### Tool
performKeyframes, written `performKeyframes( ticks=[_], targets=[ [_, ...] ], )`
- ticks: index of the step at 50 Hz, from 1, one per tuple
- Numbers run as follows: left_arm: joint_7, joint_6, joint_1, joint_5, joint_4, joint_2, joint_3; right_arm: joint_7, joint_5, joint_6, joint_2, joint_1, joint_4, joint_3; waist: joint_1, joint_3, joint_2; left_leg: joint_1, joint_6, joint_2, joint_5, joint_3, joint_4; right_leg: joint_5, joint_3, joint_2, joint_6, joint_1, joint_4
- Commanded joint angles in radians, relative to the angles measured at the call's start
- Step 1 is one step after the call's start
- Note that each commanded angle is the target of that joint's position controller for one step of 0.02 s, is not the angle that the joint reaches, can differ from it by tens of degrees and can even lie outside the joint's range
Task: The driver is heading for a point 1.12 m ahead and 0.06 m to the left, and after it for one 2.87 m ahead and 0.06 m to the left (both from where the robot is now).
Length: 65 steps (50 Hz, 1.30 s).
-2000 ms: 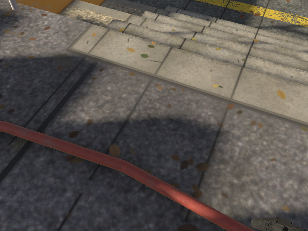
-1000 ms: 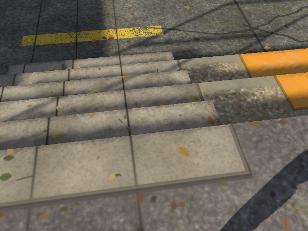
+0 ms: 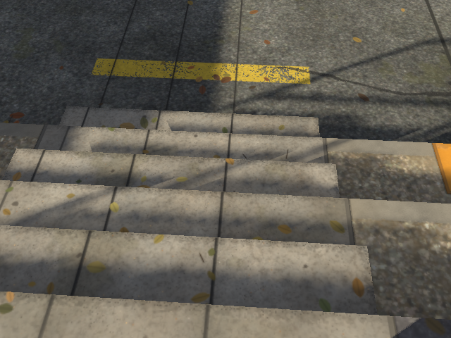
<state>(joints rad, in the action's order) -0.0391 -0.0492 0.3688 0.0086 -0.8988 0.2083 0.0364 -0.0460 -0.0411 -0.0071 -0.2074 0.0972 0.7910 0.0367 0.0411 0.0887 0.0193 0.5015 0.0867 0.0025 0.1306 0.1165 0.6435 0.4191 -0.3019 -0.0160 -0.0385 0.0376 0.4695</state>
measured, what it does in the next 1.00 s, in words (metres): steps on the spot, turning left: left foot, then right foot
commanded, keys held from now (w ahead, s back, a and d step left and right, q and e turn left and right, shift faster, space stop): q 0.28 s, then no key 0.72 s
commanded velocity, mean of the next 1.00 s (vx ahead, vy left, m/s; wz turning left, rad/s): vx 0.04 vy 0.00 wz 0.29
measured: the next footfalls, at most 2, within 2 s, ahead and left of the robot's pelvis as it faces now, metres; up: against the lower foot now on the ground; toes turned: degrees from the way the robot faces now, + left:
left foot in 0.02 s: +0.16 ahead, +0.06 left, +0.00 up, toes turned +5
right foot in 0.58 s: +0.12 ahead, -0.12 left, +0.00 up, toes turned +16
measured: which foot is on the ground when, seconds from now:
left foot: up 0.00-0.00, down 0.02-0.58, up 0.60-0.82, down 0.84-1.00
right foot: down 0.00-0.04, up 0.06-0.56, down 0.58-1.00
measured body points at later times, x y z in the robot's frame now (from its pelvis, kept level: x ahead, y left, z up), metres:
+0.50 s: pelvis +0.06 -0.01 +0.01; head +0.07 -0.01 +0.46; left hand +0.11 +0.27 -0.11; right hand +0.22 -0.26 -0.11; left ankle +0.12 +0.06 -0.73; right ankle +0.09 -0.15 -0.70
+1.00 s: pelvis +0.05 -0.05 +0.01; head +0.06 -0.05 +0.46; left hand +0.09 +0.22 -0.11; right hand +0.21 -0.27 -0.12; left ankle +0.01 +0.07 -0.73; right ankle +0.08 -0.13 -0.73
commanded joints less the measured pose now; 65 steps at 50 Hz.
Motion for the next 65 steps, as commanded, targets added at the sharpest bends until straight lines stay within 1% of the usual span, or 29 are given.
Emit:
performKeyframes(
  ticks=[1, 2, 3, 4, 6, 7, 8, 11, 16, 25, 28, 29, 30, 31, 33, 35, 40, 42, 43, 44, 46, 51, 53, 55, 58, 61, 62, 64, 65],
  targets=[
    [-0.005, 0.014, -0.028, -0.010, 0.067, 0.189, 0.049, 0.024, -0.016, 0.032, -0.120, 0.242, -0.002, 0.043, -0.134, -0.201, -0.056, -0.304, 0.071, 0.056, -0.096, -0.016, -0.190, -0.916, 0.061, -0.209, -0.033, 0.031, 0.402],
    [0.001, 0.015, 0.014, -0.007, 0.102, 0.146, 0.038, 0.038, -0.011, 0.042, -0.232, 0.282, -0.005, 0.070, -0.124, -0.288, 0.097, -0.531, 0.133, -0.168, -0.576, -0.274, -0.154, -0.325, 0.062, -0.125, 0.016, 0.258, 0.686],
    [0.008, 0.031, 0.074, -0.011, 0.159, 0.098, 0.028, 0.043, 0.032, 0.020, -0.331, 0.267, -0.028, 0.099, -0.078, -0.426, 0.226, -0.714, 0.365, -0.415, -0.896, -0.672, -0.168, 0.268, 0.190, 0.067, 0.067, 0.521, 0.972],
    [0.006, 0.044, 0.010, 0.016, 0.149, 0.134, 0.030, 0.049, 0.063, -0.003, -0.290, 0.264, -0.050, 0.095, -0.120, -0.408, 0.037, -0.637, 0.362, -0.389, -0.654, -0.615, -0.238, 0.211, 0.321, 0.003, 0.074, 0.572, 0.973],
    [-0.001, 0.048, -0.091, 0.008, 0.166, 0.129, 0.032, 0.064, 0.046, -0.023, -0.170, 0.137, -0.054, 0.058, -0.063, -0.137, -0.026, -0.357, 0.266, -0.275, -0.334, -0.477, -0.331, 0.076, 0.330, -0.044, 0.075, 0.587, 0.847],
    [-0.003, 0.059, -0.096, 0.019, 0.177, 0.137, 0.037, 0.068, 0.048, -0.025, -0.150, 0.118, -0.054, 0.053, -0.041, -0.101, -0.001, -0.286, 0.223, -0.222, -0.288, -0.431, -0.349, 0.029, 0.337, -0.058, 0.078, 0.555, 0.777],
    [-0.001, 0.075, -0.071, 0.031, 0.169, 0.135, 0.038, 0.066, 0.042, -0.023, -0.140, 0.109, -0.058, 0.050, -0.027, -0.109, 0.015, -0.238, 0.201, -0.185, -0.273, -0.401, -0.358, -0.006, 0.329, -0.052, 0.080, 0.504, 0.752],
    [0.009, 0.098, -0.055, 0.023, 0.174, 0.107, 0.033, 0.049, 0.026, -0.006, -0.183, 0.108, -0.073, 0.064, -0.012, -0.165, 0.012, -0.219, 0.178, -0.144, -0.272, -0.390, -0.350, -0.042, 0.333, -0.028, 0.084, 0.467, 0.699],
    [0.006, 0.113, -0.143, 0.023, 0.214, 0.121, 0.035, 0.048, 0.026, -0.023, -0.194, 0.136, -0.097, 0.071, -0.051, -0.158, 0.072, -0.249, 0.148, -0.124, 0.124, -0.470, -0.406, -0.069, 0.351, -0.024, 0.095, 0.522, 0.565],
    [0.006, 0.091, -0.126, -0.003, 0.221, 0.112, 0.022, 0.041, 0.008, -0.035, -0.174, 0.148, -0.103, 0.062, -0.077, -0.149, 0.110, -0.243, 0.132, -0.144, 0.125, -0.530, -0.385, 0.024, 0.308, 0.035, 0.023, 0.315, 0.251],
    [-0.002, 0.074, -0.031, 0.004, 0.195, 0.094, 0.015, 0.054, 0.032, -0.042, -0.156, 0.147, -0.093, 0.052, -0.029, -0.128, 0.067, -0.160, 0.053, -0.098, 0.142, -0.520, -0.328, -0.139, 0.306, 0.038, -0.029, 0.117, -0.117],
    [-0.007, 0.062, -0.053, 0.021, 0.211, 0.145, 0.019, 0.059, 0.037, -0.037, -0.111, 0.179, -0.093, 0.040, -0.055, -0.123, -0.058, -0.104, -0.008, -0.031, 0.234, -0.453, -0.225, -0.079, 0.474, -0.108, -0.055, 0.084, -0.229],
    [-0.002, 0.056, -0.120, 0.028, 0.244, 0.216, 0.026, 0.059, 0.049, -0.028, -0.086, 0.172, -0.110, 0.034, -0.078, -0.092, -0.209, -0.019, -0.053, 0.128, 0.284, -0.279, -0.112, -0.137, 0.729, -0.316, -0.133, 0.128, -0.297],
    [0.005, 0.049, -0.154, 0.031, 0.237, 0.179, 0.019, 0.058, 0.022, -0.026, -0.137, 0.123, -0.102, 0.046, -0.056, -0.054, -0.174, -0.103, -0.065, 0.102, 0.338, -0.247, 0.010, -0.260, 0.705, -0.343, -0.184, 0.269, -0.280],
    [0.008, 0.033, -0.210, 0.021, 0.234, 0.122, -0.001, 0.046, 0.029, -0.028, -0.126, 0.142, -0.075, 0.046, -0.093, -0.070, -0.131, -0.176, -0.081, 0.086, 0.250, -0.241, 0.087, -0.388, 0.552, -0.223, -0.148, 0.261, -0.235],
    [0.006, 0.029, -0.206, 0.013, 0.228, 0.124, -0.002, 0.043, 0.025, -0.032, -0.116, 0.163, -0.056, 0.039, -0.089, -0.100, -0.176, -0.183, -0.095, 0.077, 0.240, -0.211, 0.080, -0.585, 0.463, -0.159, -0.123, 0.172, -0.169],
    [0.013, 0.042, -0.105, 0.006, 0.184, 0.149, 0.008, 0.057, 0.045, -0.036, -0.078, 0.129, -0.040, 0.011, -0.039, -0.146, -0.161, -0.252, -0.105, 0.046, 0.150, -0.147, -0.196, -0.852, 0.459, -0.151, -0.108, 0.022, -0.040],
    [0.015, 0.042, -0.110, 0.004, 0.185, 0.142, 0.009, 0.064, 0.035, -0.028, -0.110, 0.134, -0.026, 0.011, -0.040, -0.159, -0.126, -0.384, -0.095, -0.010, -0.051, -0.216, -0.291, -0.679, 0.474, -0.131, -0.056, 0.092, -0.047],
    [0.020, 0.038, -0.092, 0.006, 0.191, 0.133, 0.009, 0.068, 0.025, -0.022, -0.147, 0.137, -0.020, 0.015, -0.017, -0.166, -0.065, -0.446, -0.087, -0.066, -0.174, -0.263, -0.243, -0.546, 0.464, -0.103, -0.039, 0.148, -0.058],
    [0.024, 0.038, -0.080, -0.002, 0.180, 0.111, 0.004, 0.067, 0.040, -0.023, -0.151, 0.119, 0.004, 0.020, -0.003, -0.129, 0.039, -0.394, -0.065, -0.057, -0.163, -0.254, -0.208, -0.431, 0.424, -0.057, -0.028, 0.158, -0.110],
    [0.020, 0.044, -0.138, 0.007, 0.167, 0.128, 0.006, 0.062, 0.037, -0.020, -0.103, 0.115, 0.013, 0.007, -0.048, -0.081, 0.007, -0.334, -0.062, -0.050, -0.058, -0.267, -0.264, -0.335, 0.409, -0.054, -0.023, 0.146, -0.106],
    [0.022, 0.045, -0.140, 0.005, 0.131, 0.120, 0.006, 0.074, 0.035, -0.012, -0.119, 0.123, 0.074, 0.006, -0.039, -0.081, 0.003, -0.340, -0.063, -0.052, -0.048, -0.271, -0.290, -0.331, 0.417, -0.060, -0.026, 0.126, -0.123],
    [0.024, 0.052, -0.120, 0.009, 0.105, 0.140, 0.015, 0.074, 0.031, -0.013, -0.121, 0.139, 0.098, 0.007, -0.034, -0.083, -0.025, -0.313, -0.044, -0.014, 0.191, -0.243, -0.264, -0.023, 0.417, -0.034, -0.039, 0.128, -0.136],
    [0.029, 0.067, -0.099, 0.014, 0.097, 0.170, 0.028, 0.068, 0.016, -0.017, -0.133, 0.127, 0.092, 0.012, -0.022, -0.007, -0.070, -0.189, -0.014, 0.023, 0.433, -0.219, -0.196, 0.298, 0.493, -0.063, -0.085, 0.189, -0.180],
    [0.031, 0.067, -0.058, 0.013, 0.077, 0.201, 0.045, 0.054, 0.007, 0.002, -0.093, 0.104, 0.075, 0.002, -0.019, 0.039, -0.148, -0.107, -0.014, 0.035, 0.299, -0.109, -0.040, 0.424, 0.701, -0.217, -0.173, 0.188, -0.300],
    [0.041, 0.057, -0.160, 0.010, 0.097, 0.192, 0.050, 0.041, 0.016, 0.026, -0.083, 0.228, 0.119, 0.003, -0.101, 0.001, -0.125, -0.374, 0.017, 0.030, 0.258, -0.089, -0.135, 0.333, 0.603, -0.170, -0.147, 0.372, -0.263],
    [0.043, 0.055, -0.209, 0.009, 0.110, 0.172, 0.048, 0.042, 0.018, 0.034, -0.095, 0.324, 0.154, 0.008, -0.146, 0.007, -0.089, -0.515, 0.033, 0.024, 0.282, -0.135, -0.223, 0.316, 0.516, -0.102, -0.114, 0.491, -0.156],
    [0.048, 0.036, -0.297, 0.010, 0.176, 0.090, 0.025, 0.052, 0.017, 0.050, -0.240, 0.496, 0.202, 0.046, -0.198, 0.050, 0.230, -0.630, 0.156, -0.337, 0.701, -0.768, -0.559, 0.113, 0.259, 0.089, -0.036, 0.789, 0.331],
    [0.047, 0.027, -0.300, 0.022, 0.173, 0.146, 0.037, 0.053, 0.009, 0.049, -0.200, 0.438, 0.192, 0.037, -0.154, 0.100, 0.095, -0.558, 0.183, -0.357, 0.656, -0.765, -0.560, 0.047, 0.333, 0.025, -0.042, 0.802, 0.427]
  ],
)
Keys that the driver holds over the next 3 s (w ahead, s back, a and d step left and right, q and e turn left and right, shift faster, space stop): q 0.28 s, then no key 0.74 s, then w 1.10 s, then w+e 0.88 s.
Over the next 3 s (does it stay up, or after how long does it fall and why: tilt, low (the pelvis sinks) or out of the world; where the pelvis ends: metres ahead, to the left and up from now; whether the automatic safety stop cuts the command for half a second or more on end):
stays up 0.91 0.11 -0.29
